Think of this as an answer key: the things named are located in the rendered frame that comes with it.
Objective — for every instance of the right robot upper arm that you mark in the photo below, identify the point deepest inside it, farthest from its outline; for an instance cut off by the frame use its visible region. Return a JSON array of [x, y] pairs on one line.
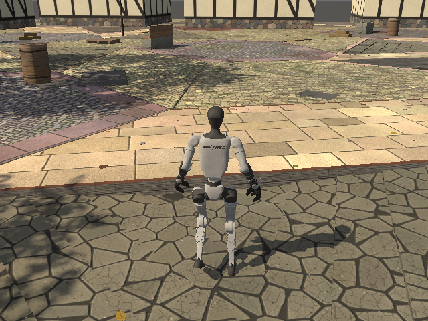
[[236, 143]]

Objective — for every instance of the left robot shin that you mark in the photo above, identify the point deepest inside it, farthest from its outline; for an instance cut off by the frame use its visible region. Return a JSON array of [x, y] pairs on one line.
[[200, 239]]

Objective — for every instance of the robot left forearm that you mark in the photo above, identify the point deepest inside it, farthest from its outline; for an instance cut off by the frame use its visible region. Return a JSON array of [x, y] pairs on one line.
[[181, 174]]

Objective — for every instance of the robot right hand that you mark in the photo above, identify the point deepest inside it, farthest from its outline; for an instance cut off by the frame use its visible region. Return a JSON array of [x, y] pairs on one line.
[[255, 191]]

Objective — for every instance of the humanoid robot head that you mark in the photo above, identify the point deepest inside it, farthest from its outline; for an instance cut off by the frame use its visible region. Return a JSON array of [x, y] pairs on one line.
[[215, 116]]

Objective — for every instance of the robot left hand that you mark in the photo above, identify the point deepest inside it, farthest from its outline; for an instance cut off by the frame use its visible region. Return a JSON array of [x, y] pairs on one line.
[[177, 187]]

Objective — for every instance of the left robot upper arm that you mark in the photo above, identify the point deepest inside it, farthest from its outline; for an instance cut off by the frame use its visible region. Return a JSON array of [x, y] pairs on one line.
[[189, 151]]

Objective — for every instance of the robot right forearm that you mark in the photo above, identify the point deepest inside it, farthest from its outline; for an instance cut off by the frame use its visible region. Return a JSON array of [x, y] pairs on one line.
[[251, 178]]

